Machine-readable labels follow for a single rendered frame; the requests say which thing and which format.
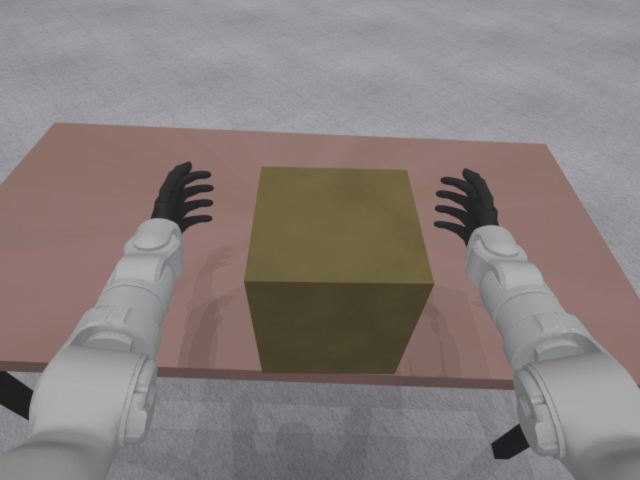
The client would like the left robot forearm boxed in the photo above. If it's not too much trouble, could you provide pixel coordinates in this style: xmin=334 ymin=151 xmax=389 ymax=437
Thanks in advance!
xmin=29 ymin=218 xmax=184 ymax=434

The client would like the robot right upper arm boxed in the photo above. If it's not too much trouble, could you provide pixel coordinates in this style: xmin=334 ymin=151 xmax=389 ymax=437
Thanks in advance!
xmin=513 ymin=351 xmax=640 ymax=480

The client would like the robot left hand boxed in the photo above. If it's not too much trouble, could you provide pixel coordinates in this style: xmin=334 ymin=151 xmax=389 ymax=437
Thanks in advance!
xmin=151 ymin=162 xmax=214 ymax=233

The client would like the table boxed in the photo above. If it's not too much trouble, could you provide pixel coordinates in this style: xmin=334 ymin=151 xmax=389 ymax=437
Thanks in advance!
xmin=0 ymin=122 xmax=640 ymax=459

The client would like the robot left upper arm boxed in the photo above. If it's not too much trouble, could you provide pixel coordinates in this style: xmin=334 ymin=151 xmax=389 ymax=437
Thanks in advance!
xmin=0 ymin=345 xmax=158 ymax=480

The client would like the robot right hand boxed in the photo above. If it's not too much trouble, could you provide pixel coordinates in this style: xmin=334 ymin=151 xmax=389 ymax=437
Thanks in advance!
xmin=434 ymin=168 xmax=499 ymax=247

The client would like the carton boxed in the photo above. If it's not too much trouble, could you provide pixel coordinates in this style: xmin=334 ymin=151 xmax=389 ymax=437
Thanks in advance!
xmin=244 ymin=167 xmax=434 ymax=374

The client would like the right robot forearm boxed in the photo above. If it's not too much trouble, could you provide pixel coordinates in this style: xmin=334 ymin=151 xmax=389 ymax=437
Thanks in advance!
xmin=465 ymin=225 xmax=640 ymax=400

